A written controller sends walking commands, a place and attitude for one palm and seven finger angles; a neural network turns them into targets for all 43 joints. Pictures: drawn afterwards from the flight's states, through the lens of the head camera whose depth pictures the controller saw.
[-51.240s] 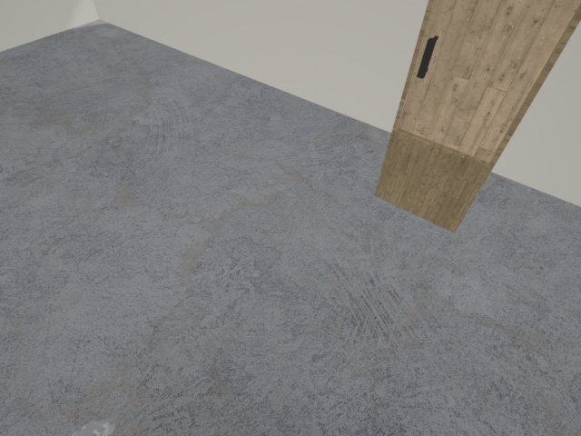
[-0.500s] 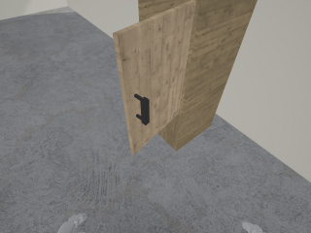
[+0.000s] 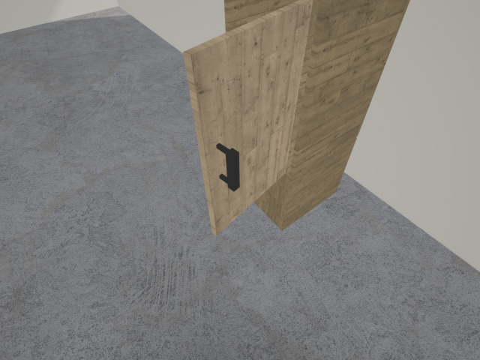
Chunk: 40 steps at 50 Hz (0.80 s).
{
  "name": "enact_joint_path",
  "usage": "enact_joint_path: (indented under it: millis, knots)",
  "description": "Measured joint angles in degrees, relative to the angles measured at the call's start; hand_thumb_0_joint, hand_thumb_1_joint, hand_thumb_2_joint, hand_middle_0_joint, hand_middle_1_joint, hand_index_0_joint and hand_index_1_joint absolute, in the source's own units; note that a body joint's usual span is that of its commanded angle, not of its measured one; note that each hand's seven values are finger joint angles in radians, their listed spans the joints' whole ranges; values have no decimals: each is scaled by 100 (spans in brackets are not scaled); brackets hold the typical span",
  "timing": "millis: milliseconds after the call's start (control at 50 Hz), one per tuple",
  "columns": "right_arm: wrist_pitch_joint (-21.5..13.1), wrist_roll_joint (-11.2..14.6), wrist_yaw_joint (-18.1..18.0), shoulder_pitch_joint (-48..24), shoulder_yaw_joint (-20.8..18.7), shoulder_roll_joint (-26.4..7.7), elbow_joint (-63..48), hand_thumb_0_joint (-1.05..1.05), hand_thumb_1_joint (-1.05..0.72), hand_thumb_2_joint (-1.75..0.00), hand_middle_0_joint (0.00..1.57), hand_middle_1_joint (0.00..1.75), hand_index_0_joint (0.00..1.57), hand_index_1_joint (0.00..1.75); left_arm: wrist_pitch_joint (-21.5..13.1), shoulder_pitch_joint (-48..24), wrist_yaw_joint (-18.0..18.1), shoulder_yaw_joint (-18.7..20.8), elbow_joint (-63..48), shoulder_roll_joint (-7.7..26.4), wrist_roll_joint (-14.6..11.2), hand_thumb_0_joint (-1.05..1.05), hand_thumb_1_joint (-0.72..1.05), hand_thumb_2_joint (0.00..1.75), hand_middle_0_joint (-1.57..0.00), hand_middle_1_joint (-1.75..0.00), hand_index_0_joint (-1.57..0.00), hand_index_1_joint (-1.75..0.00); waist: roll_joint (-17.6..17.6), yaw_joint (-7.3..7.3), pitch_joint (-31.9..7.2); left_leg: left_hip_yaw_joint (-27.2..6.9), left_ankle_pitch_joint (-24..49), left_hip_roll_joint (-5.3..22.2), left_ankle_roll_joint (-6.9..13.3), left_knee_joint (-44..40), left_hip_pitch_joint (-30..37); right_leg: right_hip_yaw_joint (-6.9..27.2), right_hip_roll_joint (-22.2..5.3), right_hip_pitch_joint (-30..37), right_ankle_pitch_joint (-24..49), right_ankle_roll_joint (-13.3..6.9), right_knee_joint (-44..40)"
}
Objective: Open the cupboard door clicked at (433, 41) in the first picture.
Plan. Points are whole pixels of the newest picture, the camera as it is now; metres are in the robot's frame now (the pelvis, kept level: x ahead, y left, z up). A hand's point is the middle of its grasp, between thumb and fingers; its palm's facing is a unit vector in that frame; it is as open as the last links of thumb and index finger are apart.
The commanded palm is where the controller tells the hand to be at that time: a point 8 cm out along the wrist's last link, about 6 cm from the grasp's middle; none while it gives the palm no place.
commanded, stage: let the arm hang, fingers relaxed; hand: left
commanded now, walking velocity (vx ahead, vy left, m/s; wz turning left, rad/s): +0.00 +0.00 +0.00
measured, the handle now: (227, 167) +0.54 +0.07 -0.04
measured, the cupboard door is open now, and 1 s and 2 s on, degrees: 100 100 100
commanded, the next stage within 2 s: look to check the result in 0.36 s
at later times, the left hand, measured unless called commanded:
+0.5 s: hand out of the picture +0.01 +0.14 -0.18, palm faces +0.05 -0.98 -0.18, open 7.4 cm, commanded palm none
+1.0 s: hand out of the picture +0.03 +0.14 -0.17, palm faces +0.04 -0.98 -0.18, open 7.4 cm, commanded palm none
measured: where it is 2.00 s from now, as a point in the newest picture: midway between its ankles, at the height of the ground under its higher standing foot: outside the picture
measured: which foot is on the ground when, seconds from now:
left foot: down 0.00-1.00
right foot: down 0.00-1.00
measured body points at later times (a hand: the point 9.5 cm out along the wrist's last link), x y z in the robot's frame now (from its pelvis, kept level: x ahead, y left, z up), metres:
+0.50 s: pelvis +0.03 -0.02 +0.00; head +0.04 -0.02 +0.45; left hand +0.01 +0.20 -0.16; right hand +0.02 -0.23 -0.16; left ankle +0.09 +0.11 -0.74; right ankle -0.05 -0.10 -0.74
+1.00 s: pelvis +0.04 -0.02 +0.00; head +0.06 -0.03 +0.45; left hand +0.03 +0.19 -0.16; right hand +0.05 -0.25 -0.16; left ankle +0.09 +0.11 -0.74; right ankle -0.05 -0.10 -0.74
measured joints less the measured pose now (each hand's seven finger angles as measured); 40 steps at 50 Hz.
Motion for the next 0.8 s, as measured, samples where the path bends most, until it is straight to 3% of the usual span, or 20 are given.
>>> enact_joint_path:
  millis: [240, 800]
  knots:
    - [-90, -17, -26, -49, -34, -34, 10, 1, -92, -89, 20, 30, 20, 30, -123, -465, 34, -3, -311, -281, 1, 0, 91, 90, -20, -30, -20, -30, -139, -56, -147, 0, -134, -6, -48, 55, 74, 1, -5, 93, -123, -40, 21]
    - [-122, 21, -98, -366, -20, -233, -17, 1, -92, -89, 20, 30, 20, 30, -104, -387, 71, 26, -248, -119, -18, 0, 91, 90, -20, -30, -20, -30, -190, 27, 42, 4, -398, 103, -170, 70, 319, 41, 110, 495, -159, -141, -348]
